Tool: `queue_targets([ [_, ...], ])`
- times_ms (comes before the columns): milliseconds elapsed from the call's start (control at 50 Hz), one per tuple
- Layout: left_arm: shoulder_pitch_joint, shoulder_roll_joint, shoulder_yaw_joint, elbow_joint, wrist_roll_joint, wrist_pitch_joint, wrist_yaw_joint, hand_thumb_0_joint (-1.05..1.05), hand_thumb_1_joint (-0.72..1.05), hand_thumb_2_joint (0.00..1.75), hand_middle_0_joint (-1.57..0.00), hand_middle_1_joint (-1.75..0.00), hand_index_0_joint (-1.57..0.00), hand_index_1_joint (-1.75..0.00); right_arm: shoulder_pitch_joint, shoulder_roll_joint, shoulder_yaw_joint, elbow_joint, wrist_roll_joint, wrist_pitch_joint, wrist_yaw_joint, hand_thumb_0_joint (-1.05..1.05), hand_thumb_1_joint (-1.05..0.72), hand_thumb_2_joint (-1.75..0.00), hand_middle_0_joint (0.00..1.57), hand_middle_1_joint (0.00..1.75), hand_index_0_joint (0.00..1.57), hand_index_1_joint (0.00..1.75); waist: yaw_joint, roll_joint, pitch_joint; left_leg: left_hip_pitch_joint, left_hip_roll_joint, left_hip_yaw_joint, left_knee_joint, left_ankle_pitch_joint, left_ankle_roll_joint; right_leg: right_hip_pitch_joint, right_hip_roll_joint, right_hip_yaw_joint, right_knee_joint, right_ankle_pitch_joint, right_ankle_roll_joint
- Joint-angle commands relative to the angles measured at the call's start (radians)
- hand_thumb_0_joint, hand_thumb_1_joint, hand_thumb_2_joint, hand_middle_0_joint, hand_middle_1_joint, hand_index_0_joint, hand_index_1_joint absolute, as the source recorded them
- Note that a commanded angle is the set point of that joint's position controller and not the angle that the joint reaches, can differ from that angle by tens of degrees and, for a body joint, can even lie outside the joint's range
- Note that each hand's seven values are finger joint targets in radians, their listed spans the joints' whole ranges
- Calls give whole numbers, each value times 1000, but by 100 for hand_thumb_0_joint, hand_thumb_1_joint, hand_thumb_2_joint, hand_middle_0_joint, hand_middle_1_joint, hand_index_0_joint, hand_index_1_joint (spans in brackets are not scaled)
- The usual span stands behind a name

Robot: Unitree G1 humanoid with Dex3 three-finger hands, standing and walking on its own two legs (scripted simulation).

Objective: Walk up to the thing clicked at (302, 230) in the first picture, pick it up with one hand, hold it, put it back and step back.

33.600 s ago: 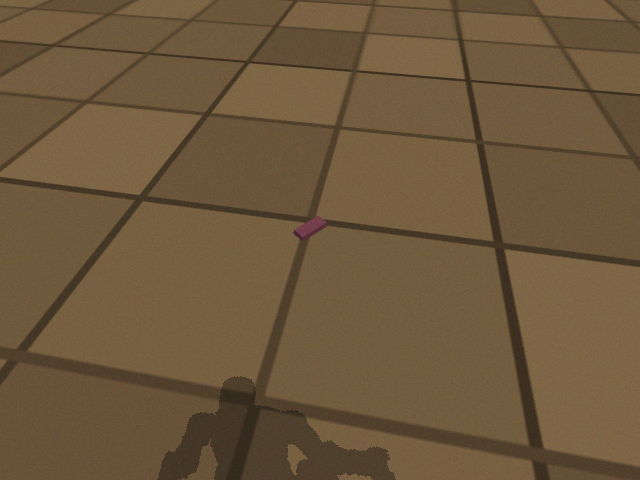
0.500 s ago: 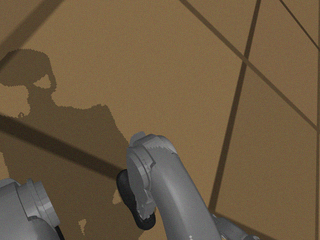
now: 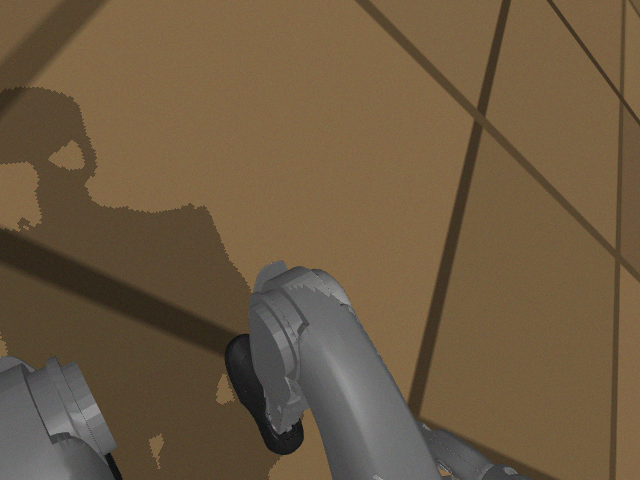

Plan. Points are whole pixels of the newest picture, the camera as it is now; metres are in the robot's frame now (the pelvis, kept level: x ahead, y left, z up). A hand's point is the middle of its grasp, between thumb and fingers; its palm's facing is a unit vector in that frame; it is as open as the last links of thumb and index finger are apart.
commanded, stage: open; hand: left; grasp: from above
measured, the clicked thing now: out of the picture +0.44 +0.31 -0.29
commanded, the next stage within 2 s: withdraw in 0.42 s
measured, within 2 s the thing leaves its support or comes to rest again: neither
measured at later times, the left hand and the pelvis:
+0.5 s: hand out of the picture +0.43 +0.31 -0.26, palm faces -0.44 -0.15 -0.88, open 13.4 cm; pelvis +0.00 +0.00 +0.00, yaw +0 degrees
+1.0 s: hand out of the picture +0.45 +0.34 -0.14, palm faces -0.34 -0.09 -0.94, open 13.7 cm; pelvis +0.01 +0.00 +0.02, yaw +3 degrees
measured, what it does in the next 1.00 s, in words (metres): stands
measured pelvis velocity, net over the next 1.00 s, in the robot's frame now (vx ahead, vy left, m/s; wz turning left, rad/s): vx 0.01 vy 0.00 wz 0.06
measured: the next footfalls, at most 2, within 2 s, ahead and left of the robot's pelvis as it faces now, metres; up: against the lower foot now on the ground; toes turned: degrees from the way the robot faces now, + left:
none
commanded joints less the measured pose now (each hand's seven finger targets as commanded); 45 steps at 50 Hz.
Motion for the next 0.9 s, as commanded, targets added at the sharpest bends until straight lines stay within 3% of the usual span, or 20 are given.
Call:
queue_targets([
  [0, -236, 195, 0, -99, -19, 5, 34, 0, -26, 77, -31, -73, -31, -74, 171, -336, -86, 19, 4, -15, 6, 0, -89, -90, 20, 30, 20, 30, -61, 573, -610, 491, 36, 97, -267, 233, 11, 344, 22, -118, -171, 278, -74],
  [60, -230, 227, 17, -99, -21, 10, 37, 0, -30, 80, -28, -77, -27, -78, 169, -341, -91, 14, 9, -12, 1, 0, -89, -90, 20, 30, 20, 30, -51, 567, -623, 469, 35, 111, -267, 221, 17, 374, 30, -108, -196, 271, -75],
  [120, -224, 211, 9, -98, -30, 13, 23, 0, -34, 83, -25, -79, -24, -80, 183, -332, -89, 13, 6, -9, 5, 0, -89, -90, 20, 30, 20, 30, -58, 544, -614, 448, 33, 120, -252, 212, 22, 380, 27, -104, -196, 265, -73],
  [160, -221, 224, 27, -98, -40, 7, 22, 0, -35, 85, -23, -81, -22, -82, 193, -339, -92, 16, 10, -6, -2, 0, -89, -90, 20, 30, 20, 30, -56, 550, -639, 459, 33, 114, -263, 230, 22, 391, 29, -109, -200, 274, -75],
  [300, -220, 208, -3, -97, -38, -15, -1, 0, -39, 89, -19, -88, -18, -88, 185, -328, -78, 4, 11, 3, -7, 0, -89, -90, 20, 30, 20, 30, -64, 540, -607, 454, 35, 112, -258, 215, 21, 381, 26, -112, -196, 266, -73],
  [440, -226, 208, -5, -123, -29, -29, 16, 0, -41, 92, -16, -91, -15, -91, 185, -331, -81, 1, 10, 11, -19, 0, -89, -90, 20, 30, 20, 30, -60, 516, -605, 451, 36, 101, -275, 188, 21, 369, 29, -115, -211, 238, -73],
  [520, -213, 206, -2, -111, -18, -20, 34, 0, -40, 89, -15, -91, -16, -90, 179, -327, -75, -2, 6, 12, -17, 0, -90, -90, 20, 30, 20, 30, -55, 529, -620, 466, 38, 101, -272, 221, 18, 376, 32, -117, -203, 266, -73],
  [580, -244, 224, 12, -128, -14, -3, 49, 0, -39, 89, -16, -90, -17, -89, 188, -344, -95, 3, 3, 10, -18, 0, -90, -90, 20, 30, 20, 30, -56, 590, -620, 497, 39, 104, -296, 210, 10, 363, 29, -115, -202, 254, -79],
  [600, -259, 217, -1, -137, -12, 6, 47, 0, -38, 88, -17, -88, -18, -87, 172, -341, -96, -11, 3, 4, -13, 0, -90, -90, 20, 30, 20, 30, -59, 583, -610, 486, 39, 108, -280, 188, 12, 354, 26, -110, -197, 246, -77],
  [620, -269, 245, 35, -161, -15, 14, 56, 0, -39, 88, -16, -88, -17, -87, 198, -346, -101, 0, 3, 2, -9, 0, -89, -90, 20, 30, 20, 30, -57, 592, -628, 502, 40, 103, -291, 210, 11, 366, 26, -113, -200, 263, -76],
  [700, -275, 221, 59, -288, -33, 62, 37, 0, -39, 89, -17, -87, -17, -86, 198, -326, -142, -2, 24, -6, 7, 0, -90, -90, 20, 30, 20, 30, -10, 696, -736, 557, 35, 126, -305, 243, 2, 371, 22, -95, -201, 287, -84],
  [720, -251, 237, 90, -320, -52, 75, 26, 0, -41, 90, -17, -87, -17, -87, 203, -324, -157, 9, 30, -3, 10, 0, -90, -90, 20, 30, 20, 30, 10, 710, -781, 585, 35, 126, -318, 249, -2, 374, 16, -95, -196, 288, -88],
  [760, -238, 143, 34, -464, -79, 97, -24, 0, -42, 91, -16, -87, -16, -88, 186, -285, -182, -2, 55, 2, 21, 0, -90, -90, 20, 30, 20, 30, 57, 790, -881, 639, 28, 139, -344, 268, -6, 345, 11, -84, -195, 287, -99],
  [800, -144, 93, 30, -523, -99, 129, -71, 0, -43, 92, -14, -89, -14, -89, 191, -284, -224, 10, 88, 24, 24, 0, -89, -90, 20, 30, 20, 30, 107, 799, -943, 642, 20, 152, -362, 307, -6, 309, 14, -73, -199, 300, -105],
  [840, -89, 12, -4, -470, -108, 168, -122, 0, -45, 94, -11, -92, -11, -92, 218, -268, -248, 26, 118, 55, 29, 0, -89, -90, 20, 30, 20, 30, 102, 689, -892, 539, 14, 177, -350, 305, 14, 304, 24, -53, -219, 316, -101],
  [860, -112, 15, 0, -505, -112, 181, -145, 0, -46, 95, -11, -93, -11, -93, 236, -266, -262, 28, 130, 69, 28, 0, -89, -90, 20, 30, 20, 30, 102, 645, -883, 500, 11, 187, -349, 298, 25, 316, 23, -40, -238, 320, -98],
  [880, -130, -30, -27, -522, -128, 191, -174, 0, -45, 95, -12, -93, -12, -93, 244, -250, -267, 29, 140, 84, 28, 0, -89, -90, 20, 30, 20, 30, 105, 605, -879, 462, 9, 194, -355, 269, 34, 326, 21, -28, -255, 298, -97],
])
